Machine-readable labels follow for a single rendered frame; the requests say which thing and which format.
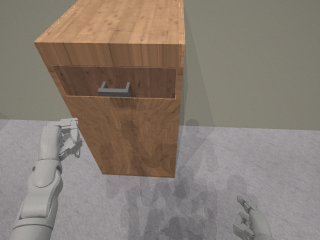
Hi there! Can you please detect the right robot hand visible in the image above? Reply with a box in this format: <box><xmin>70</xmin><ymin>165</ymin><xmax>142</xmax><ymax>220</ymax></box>
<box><xmin>233</xmin><ymin>195</ymin><xmax>272</xmax><ymax>240</ymax></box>

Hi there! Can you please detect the handle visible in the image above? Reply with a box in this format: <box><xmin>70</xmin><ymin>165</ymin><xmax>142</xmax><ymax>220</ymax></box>
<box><xmin>97</xmin><ymin>81</ymin><xmax>131</xmax><ymax>97</ymax></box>

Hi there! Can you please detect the drawer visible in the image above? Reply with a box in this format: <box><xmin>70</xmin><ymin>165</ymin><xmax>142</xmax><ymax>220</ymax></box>
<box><xmin>53</xmin><ymin>64</ymin><xmax>177</xmax><ymax>99</ymax></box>

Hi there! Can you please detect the left robot hand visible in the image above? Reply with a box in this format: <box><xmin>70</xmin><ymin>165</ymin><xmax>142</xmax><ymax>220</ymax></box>
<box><xmin>38</xmin><ymin>118</ymin><xmax>83</xmax><ymax>163</ymax></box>

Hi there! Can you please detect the robot left forearm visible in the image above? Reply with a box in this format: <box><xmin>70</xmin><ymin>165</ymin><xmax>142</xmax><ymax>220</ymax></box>
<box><xmin>9</xmin><ymin>159</ymin><xmax>63</xmax><ymax>240</ymax></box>

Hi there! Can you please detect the cabinet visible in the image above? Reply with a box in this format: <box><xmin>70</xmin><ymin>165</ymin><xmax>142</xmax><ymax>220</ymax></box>
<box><xmin>33</xmin><ymin>0</ymin><xmax>186</xmax><ymax>178</ymax></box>

